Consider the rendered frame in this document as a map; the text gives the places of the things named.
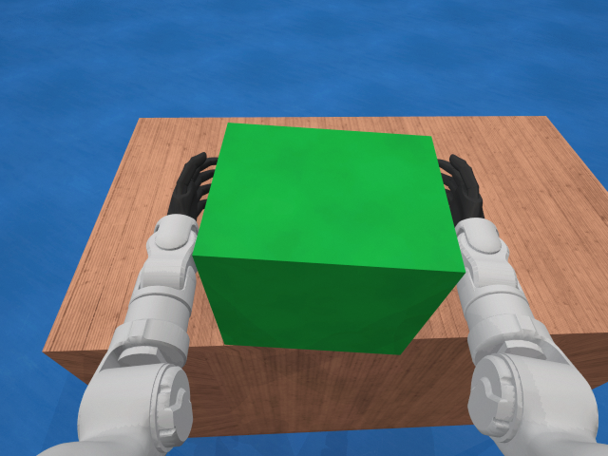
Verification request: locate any right robot forearm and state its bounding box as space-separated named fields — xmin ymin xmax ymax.
xmin=455 ymin=218 xmax=599 ymax=437

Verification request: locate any robot left upper arm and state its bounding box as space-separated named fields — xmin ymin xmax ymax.
xmin=37 ymin=363 xmax=193 ymax=456

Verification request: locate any robot right hand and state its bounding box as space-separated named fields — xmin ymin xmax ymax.
xmin=437 ymin=154 xmax=485 ymax=227

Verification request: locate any pedestal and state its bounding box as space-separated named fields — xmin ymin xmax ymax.
xmin=42 ymin=116 xmax=608 ymax=438

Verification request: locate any robot right upper arm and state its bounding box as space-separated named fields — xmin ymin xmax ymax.
xmin=467 ymin=352 xmax=608 ymax=456

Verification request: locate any robot left hand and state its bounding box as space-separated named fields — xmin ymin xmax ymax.
xmin=167 ymin=152 xmax=218 ymax=221

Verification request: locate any carton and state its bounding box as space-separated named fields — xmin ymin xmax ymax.
xmin=192 ymin=123 xmax=466 ymax=355

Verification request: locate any left robot forearm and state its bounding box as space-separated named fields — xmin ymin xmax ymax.
xmin=77 ymin=214 xmax=199 ymax=442

